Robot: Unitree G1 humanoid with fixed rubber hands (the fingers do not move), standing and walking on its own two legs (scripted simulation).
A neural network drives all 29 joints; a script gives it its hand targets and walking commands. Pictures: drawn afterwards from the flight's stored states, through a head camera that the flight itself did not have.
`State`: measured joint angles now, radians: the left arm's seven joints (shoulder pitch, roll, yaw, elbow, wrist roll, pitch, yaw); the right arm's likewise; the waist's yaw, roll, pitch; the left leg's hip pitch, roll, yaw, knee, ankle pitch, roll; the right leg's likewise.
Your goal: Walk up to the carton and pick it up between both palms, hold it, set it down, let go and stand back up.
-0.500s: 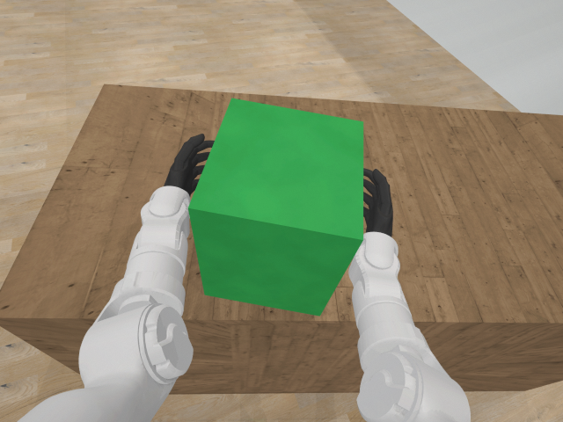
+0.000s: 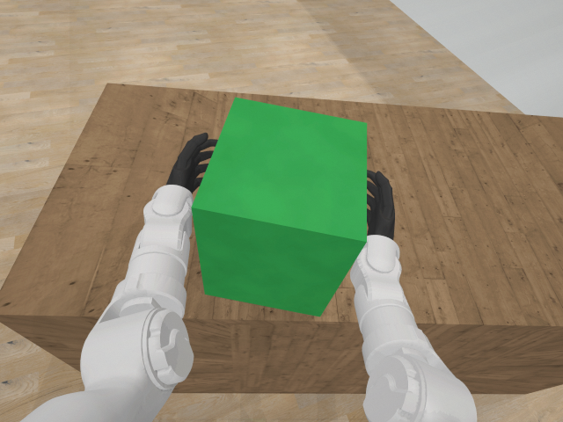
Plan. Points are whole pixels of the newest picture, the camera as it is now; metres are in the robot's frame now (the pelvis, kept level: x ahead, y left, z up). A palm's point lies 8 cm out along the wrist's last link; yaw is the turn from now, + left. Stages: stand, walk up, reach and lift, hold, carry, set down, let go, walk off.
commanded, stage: reach and lift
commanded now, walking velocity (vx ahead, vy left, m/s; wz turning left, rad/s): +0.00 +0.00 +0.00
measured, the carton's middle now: (280, 214) +0.42 +0.00 +0.03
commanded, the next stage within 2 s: none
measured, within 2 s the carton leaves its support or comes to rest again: leaves its support in 0.34 s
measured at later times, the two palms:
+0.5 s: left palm (196, 191) +0.40 +0.12 +0.10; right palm (403, 237) +0.34 -0.16 +0.08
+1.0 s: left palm (184, 192) +0.37 +0.13 +0.13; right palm (413, 225) +0.34 -0.16 +0.12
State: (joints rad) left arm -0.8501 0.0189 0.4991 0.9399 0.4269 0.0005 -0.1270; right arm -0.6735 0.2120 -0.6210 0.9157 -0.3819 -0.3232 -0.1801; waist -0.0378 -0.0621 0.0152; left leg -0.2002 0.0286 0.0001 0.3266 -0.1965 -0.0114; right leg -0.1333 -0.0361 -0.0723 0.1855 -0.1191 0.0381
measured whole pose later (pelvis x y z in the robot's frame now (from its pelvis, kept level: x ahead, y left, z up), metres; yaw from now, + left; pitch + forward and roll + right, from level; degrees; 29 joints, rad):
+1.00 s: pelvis -0.03 +0.00 +0.00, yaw +0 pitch -4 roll -1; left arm -0.76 -0.03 0.36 0.67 0.33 0.29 -0.03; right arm -0.66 0.08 -0.32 0.79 -0.07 -0.04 -0.16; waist -0.05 -0.08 0.04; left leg -0.07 0.03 0.01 0.31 -0.16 -0.01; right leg -0.03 -0.04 -0.07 0.21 -0.10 0.03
